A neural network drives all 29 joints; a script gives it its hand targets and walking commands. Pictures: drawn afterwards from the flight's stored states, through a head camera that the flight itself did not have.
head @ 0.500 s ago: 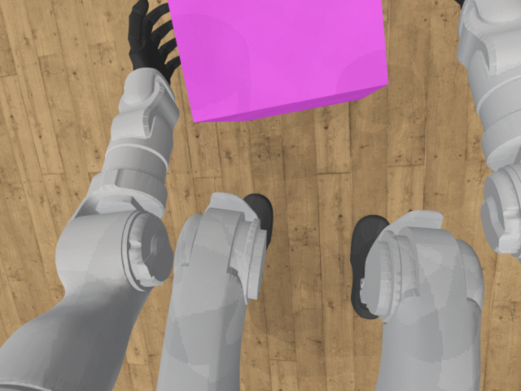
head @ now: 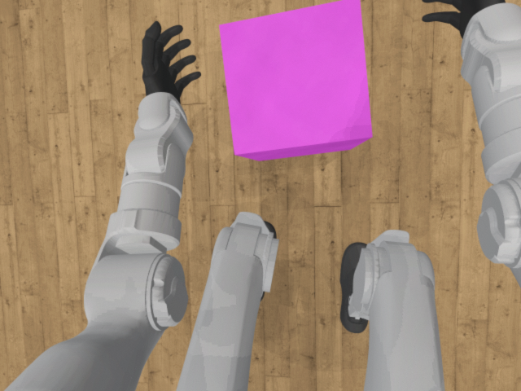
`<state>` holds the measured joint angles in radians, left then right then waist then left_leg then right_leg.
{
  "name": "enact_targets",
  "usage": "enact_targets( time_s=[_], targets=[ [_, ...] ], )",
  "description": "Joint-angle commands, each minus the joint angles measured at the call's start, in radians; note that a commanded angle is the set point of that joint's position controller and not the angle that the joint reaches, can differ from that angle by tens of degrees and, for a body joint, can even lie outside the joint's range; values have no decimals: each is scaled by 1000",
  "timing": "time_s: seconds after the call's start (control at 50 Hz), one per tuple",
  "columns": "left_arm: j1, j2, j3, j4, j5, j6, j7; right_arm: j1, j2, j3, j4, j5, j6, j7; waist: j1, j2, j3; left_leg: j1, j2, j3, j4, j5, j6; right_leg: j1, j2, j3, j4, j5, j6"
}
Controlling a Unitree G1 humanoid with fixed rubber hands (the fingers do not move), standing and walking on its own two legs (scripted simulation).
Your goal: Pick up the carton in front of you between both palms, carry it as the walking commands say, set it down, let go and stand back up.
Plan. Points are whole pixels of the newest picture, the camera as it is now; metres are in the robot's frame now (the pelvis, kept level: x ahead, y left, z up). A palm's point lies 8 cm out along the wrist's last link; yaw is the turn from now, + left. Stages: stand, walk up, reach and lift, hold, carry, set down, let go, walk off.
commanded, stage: set down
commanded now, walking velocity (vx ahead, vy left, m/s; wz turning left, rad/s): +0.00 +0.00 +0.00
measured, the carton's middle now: (297, 99) +0.52 +0.05 -0.33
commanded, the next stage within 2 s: let go in 0.60 s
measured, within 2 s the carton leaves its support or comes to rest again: neither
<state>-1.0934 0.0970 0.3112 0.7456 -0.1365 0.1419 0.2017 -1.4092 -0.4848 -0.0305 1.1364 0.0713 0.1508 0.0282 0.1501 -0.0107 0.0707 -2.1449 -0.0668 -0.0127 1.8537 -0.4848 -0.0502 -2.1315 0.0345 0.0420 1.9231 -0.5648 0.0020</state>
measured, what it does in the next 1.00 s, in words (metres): rises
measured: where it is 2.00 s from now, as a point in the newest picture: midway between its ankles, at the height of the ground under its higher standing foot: (303, 289)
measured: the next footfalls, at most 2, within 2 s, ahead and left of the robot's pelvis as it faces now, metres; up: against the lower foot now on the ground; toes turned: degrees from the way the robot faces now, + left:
none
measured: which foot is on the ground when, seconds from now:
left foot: down 0.00-1.00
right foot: down 0.00-1.00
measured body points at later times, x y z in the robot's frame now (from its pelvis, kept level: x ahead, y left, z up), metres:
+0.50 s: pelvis +0.02 -0.01 +0.13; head +0.33 -0.03 +0.45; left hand +0.49 +0.22 +0.03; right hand +0.60 -0.17 +0.02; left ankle +0.12 +0.12 -0.42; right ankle +0.09 -0.12 -0.42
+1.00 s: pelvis +0.07 +0.00 +0.25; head +0.30 -0.02 +0.64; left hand +0.42 +0.22 +0.15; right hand +0.46 -0.21 +0.13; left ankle +0.12 +0.12 -0.42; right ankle +0.09 -0.12 -0.42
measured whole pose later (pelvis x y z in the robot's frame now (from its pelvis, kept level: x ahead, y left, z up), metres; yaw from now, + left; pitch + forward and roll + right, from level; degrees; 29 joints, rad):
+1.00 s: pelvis +0.07 +0.00 +0.25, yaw -5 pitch +34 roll +0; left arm -0.37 0.13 0.21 0.53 0.05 0.10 -0.09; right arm -0.56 -0.16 -0.22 0.64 -0.12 0.13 -0.07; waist 0.11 0.01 -0.09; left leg -1.18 0.00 -0.02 0.87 -0.29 -0.01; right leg -1.17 0.06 0.07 0.88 -0.31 0.01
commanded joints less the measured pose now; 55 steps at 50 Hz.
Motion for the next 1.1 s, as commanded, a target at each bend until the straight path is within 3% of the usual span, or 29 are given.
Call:
enact_targets(
  time_s=[0.0, 0.24, 0.56, 0.6, 0.7, 0.8, 0.92, 1.0, 1.08],
  targets=[
    [-159, 82, 22, -118, 21, -8, -4, -261, -96, -25, -98, -16, -14, 12, 34, -130, -1040, 580, -7, 119, -195, 275, -41, 540, 24, -58, -233, 177, -20],
    [-55, 89, 50, -257, 32, 37, -29, -221, -75, -58, -252, -72, 48, 27, 42, -213, -1224, 672, -20, 140, -389, 365, -36, 871, 45, -62, -425, 348, 7],
    [57, 51, 93, -245, 104, 25, -86, -90, -9, -133, -234, -146, 44, 59, 50, -176, -1095, 829, -2, 121, -698, 433, -39, 1107, 43, -23, -738, 458, 0],
    [73, 39, 92, -240, 117, 18, -96, -61, 1, -151, -224, -162, 38, 60, 39, -166, -1072, 859, 2, 118, -731, 437, -39, 1128, 42, -19, -777, 464, -2],
    [213, 39, 76, -256, 160, -1, -140, 104, 61, -200, -272, -209, 22, 34, 19, -147, -1136, 986, 1, 119, -811, 510, -33, 1279, 43, -10, -866, 587, 6],
    [418, 89, 24, -297, 203, -36, -212, 374, 184, -228, -430, -228, -3, -43, 3, -131, -1154, 1104, -6, 110, -894, 557, -7, 1450, 41, 5, -952, 722, 26],
    [624, 150, -68, -329, 191, -61, -291, 619, 254, -194, -623, -199, -36, -110, -15, -73, -925, 1345, 15, 73, -1006, 490, 23, 1426, 38, -15, -1113, 498, 32],
    [780, 164, -127, -323, 154, -86, -313, 786, 253, -165, -657, -175, -69, -108, -24, -37, -769, 1506, 34, 40, -1080, 458, 24, 1413, 32, -27, -1193, 385, 28],
    [930, 163, -185, -334, 119, -111, -313, 968, 246, -148, -648, -152, -102, -87, -40, -16, -662, 1649, 41, 12, -1137, 498, 19, 1451, 30, -33, -1238, 378, 21]
  ],
)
